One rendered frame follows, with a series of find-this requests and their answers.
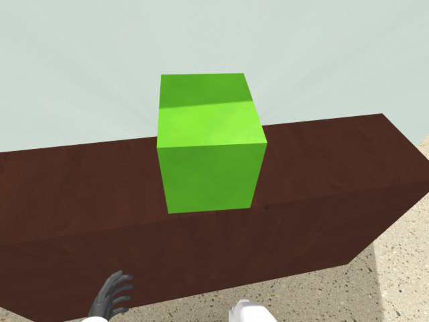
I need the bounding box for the carton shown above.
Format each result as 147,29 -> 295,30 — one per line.
157,73 -> 267,214

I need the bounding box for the left robot hand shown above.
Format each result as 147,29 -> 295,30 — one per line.
87,270 -> 133,322

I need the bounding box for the robot right thigh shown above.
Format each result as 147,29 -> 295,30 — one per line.
229,302 -> 277,322

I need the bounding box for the robot right shin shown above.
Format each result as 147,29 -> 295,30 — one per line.
237,299 -> 250,305

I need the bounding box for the pedestal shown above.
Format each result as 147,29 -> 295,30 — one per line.
0,113 -> 429,322

